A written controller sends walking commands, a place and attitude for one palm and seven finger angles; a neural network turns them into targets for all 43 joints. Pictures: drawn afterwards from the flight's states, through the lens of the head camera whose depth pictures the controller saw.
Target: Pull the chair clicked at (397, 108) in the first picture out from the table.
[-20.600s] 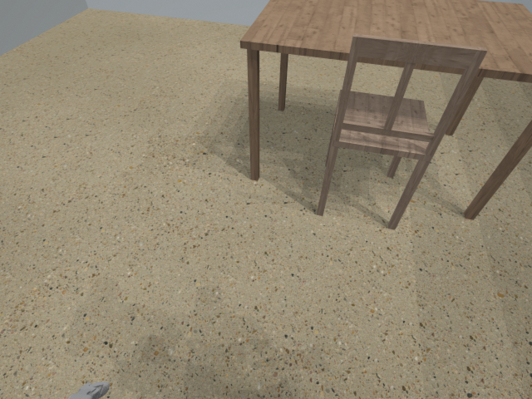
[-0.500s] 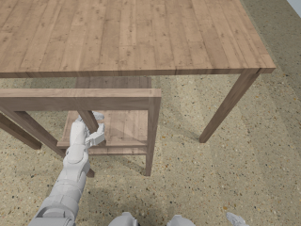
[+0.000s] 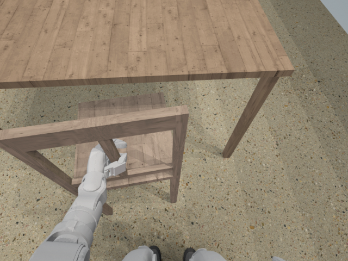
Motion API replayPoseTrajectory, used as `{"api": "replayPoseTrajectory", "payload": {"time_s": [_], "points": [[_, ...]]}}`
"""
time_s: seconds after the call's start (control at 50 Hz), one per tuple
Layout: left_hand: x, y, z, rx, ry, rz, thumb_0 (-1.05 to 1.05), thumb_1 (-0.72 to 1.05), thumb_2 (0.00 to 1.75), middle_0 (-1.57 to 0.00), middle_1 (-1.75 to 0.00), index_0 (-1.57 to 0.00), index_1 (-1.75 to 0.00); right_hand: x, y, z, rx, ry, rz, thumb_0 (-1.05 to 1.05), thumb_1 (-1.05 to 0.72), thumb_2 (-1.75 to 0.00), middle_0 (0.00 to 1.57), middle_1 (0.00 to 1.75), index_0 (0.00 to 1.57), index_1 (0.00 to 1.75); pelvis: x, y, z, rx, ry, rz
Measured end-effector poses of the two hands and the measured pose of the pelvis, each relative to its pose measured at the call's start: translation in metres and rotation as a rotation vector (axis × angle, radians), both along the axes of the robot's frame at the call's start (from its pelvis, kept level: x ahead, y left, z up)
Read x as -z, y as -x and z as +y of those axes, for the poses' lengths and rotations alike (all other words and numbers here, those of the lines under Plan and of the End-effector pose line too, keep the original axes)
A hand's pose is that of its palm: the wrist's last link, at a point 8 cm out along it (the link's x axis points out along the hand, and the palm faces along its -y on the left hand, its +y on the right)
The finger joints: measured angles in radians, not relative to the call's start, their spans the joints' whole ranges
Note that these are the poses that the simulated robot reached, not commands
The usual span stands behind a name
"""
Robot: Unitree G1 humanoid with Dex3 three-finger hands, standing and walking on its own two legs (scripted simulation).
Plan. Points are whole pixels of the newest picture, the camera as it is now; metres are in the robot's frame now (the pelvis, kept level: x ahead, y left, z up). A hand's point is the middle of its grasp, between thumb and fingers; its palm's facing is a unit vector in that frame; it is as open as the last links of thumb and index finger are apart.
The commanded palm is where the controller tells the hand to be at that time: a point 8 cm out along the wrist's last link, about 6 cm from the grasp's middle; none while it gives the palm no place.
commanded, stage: step backward, pulling the chair out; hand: left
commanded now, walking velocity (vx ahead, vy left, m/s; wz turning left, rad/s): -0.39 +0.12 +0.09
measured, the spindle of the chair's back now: (115, 158) +0.38 +0.16 -0.09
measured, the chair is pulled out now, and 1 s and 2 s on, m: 0.10 0.20 0.33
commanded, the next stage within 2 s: none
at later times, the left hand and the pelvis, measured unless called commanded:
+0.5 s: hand (119, 193) +0.28 +0.13 -0.07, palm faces +0.04 -0.99 -0.15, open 5.6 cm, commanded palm +0.27 +0.19 -0.06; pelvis -0.06 +0.00 -0.01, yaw +0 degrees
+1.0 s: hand (115, 202) +0.25 +0.14 -0.07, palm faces -0.11 -0.98 -0.14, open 5.6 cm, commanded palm +0.23 +0.19 -0.07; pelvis -0.11 +0.05 -0.01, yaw +3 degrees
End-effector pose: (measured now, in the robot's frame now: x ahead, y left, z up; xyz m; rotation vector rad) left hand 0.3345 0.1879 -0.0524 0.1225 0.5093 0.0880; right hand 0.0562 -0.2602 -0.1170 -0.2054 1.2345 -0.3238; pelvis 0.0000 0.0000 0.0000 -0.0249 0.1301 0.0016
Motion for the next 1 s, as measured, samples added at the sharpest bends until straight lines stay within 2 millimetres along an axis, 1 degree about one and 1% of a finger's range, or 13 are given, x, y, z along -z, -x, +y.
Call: {"api": "replayPoseTrajectory", "payload": {"time_s": [0.1, 0.18, 0.26, 0.34, 0.46, 0.52, 0.58, 0.68, 0.78, 0.82, 0.86, 0.92, 1.0], "points": [[-0.001, 0.022, -0.008, 0.008, 0.009, 0.016, 0.03, 0.67, 0.71, -0.30, -1.15, -0.49, -1.45, -0.005, 0.003, -0.006, -0.007, 0.024, -0.066, 0.01, -0.91, -0.90, 0.20, 0.30, 0.21, 0.30, 0.000, 0.018, 0.001, -0.011, 0.003, -0.031], [-0.001, 0.040, -0.010, 0.023, 0.013, 0.022, 0.03, 0.67, 0.71, -0.29, -1.15, -0.49, -1.45, -0.008, 0.008, -0.007, -0.021, 0.041, -0.104, 0.01, -0.91, -0.90, 0.20, 0.30, 0.21, 0.30, 0.000, 0.030, 0.005, -0.019, 0.006, -0.056], [-0.001, 0.055, -0.009, 0.042, 0.011, 0.024, 0.03, 0.66, 0.72, -0.29, -1.16, -0.49, -1.45, -0.009, 0.014, -0.001, -0.041, 0.047, -0.125, 0.01, -0.91, -0.90, 0.20, 0.30, 0.20, 0.30, 0.000, 0.038, 0.010, -0.015, 0.002, -0.073], [-0.001, 0.066, -0.006, 0.046, 0.006, 0.024, 0.03, 0.65, 0.74, -0.30, -1.16, -0.49, -1.45, -0.004, 0.018, 0.009, -0.067, 0.030, -0.141, 0.01, -0.91, -0.90, 0.20, 0.30, 0.20, 0.30, 0.002, 0.046, 0.010, -0.007, -0.006, -0.089], [-0.002, 0.076, -0.004, 0.020, -0.008, 0.023, 0.04, 0.63, 0.78, -0.32, -1.15, -0.49, -1.45, 0.009, 0.025, 0.021, -0.096, -0.023, -0.167, 0.01, -0.91, -0.90, 0.20, 0.30, 0.21, 0.30, 0.007, 0.061, 0.002, -0.002, -0.009, -0.127], [-0.002, 0.080, -0.004, 0.005, -0.016, 0.019, 0.04, 0.62, 0.79, -0.33, -1.15, -0.49, -1.45, 0.014, 0.030, 0.020, -0.099, -0.041, -0.171, 0.01, -0.91, -0.90, 0.20, 0.30, 0.21, 0.30, 0.010, 0.066, -0.003, -0.006, -0.009, -0.135], [-0.002, 0.083, -0.005, -0.012, -0.022, 0.018, 0.04, 0.61, 0.80, -0.34, -1.15, -0.49, -1.45, 0.015, 0.038, 0.014, -0.095, -0.042, -0.151, 0.01, -0.91, -0.90, 0.20, 0.30, 0.21, 0.30, 0.009, 0.070, -0.005, -0.018, -0.022, -0.132], [-0.003, 0.088, -0.007, -0.016, -0.005, 0.039, 0.05, 0.62, 0.79, -0.32, -1.16, -0.49, -1.45, 0.003, 0.051, 0.001, -0.107, 0.002, -0.092, 0.01, -0.91, -0.90, 0.20, 0.30, 0.21, 0.30, -0.001, 0.072, 0.002, -0.038, -0.056, -0.100], [-0.002, 0.087, -0.004, 0.035, 0.002, 0.034, 0.04, 0.63, 0.76, -0.29, -1.19, -0.49, -1.45, -0.005, 0.056, -0.001, -0.140, 0.071, -0.060, 0.01, -0.91, -0.90, 0.20, 0.30, 0.20, 0.30, -0.003, 0.078, 0.022, -0.074, -0.055, -0.045], [-0.001, 0.086, -0.002, 0.084, 0.002, 0.017, 0.04, 0.63, 0.76, -0.29, -1.22, -0.49, -1.45, -0.002, 0.057, 0.003, -0.150, 0.101, -0.055, 0.01, -0.91, -0.90, 0.20, 0.30, 0.20, 0.30, 0.002, 0.084, 0.033, -0.093, -0.035, -0.030], [-0.001, 0.086, 0.000, 0.119, 0.002, 0.007, 0.03, 0.63, 0.75, -0.28, -1.24, -0.49, -1.45, -0.003, 0.059, 0.012, -0.132, 0.102, -0.050, 0.01, -0.91, -0.90, 0.20, 0.30, 0.20, 0.30, 0.002, 0.093, 0.040, -0.081, -0.052, -0.043], [0.000, 0.087, 0.003, 0.150, 0.002, 0.001, 0.02, 0.64, 0.74, -0.27, -1.25, -0.49, -1.45, -0.004, 0.061, 0.032, -0.112, 0.074, -0.079, 0.01, -0.91, -0.90, 0.20, 0.30, 0.20, 0.30, 0.001, 0.101, 0.047, -0.058, -0.038, -0.063], [0.000, 0.092, 0.006, 0.169, 0.003, -0.012, 0.02, 0.64, 0.73, -0.27, -1.25, -0.49, -1.45, -0.001, 0.069, 0.060, -0.087, 0.014, -0.114, 0.01, -0.91, -0.90, 0.20, 0.30, 0.20, 0.30, 0.006, 0.109, 0.052, -0.047, -0.021, -0.077]]}}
